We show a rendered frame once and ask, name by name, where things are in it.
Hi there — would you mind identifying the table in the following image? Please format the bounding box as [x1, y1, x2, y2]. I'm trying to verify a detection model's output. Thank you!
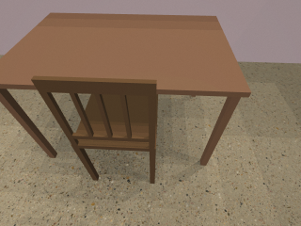
[0, 12, 251, 166]

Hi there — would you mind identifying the chair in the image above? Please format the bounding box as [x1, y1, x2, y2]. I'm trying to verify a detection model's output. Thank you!
[31, 75, 158, 184]

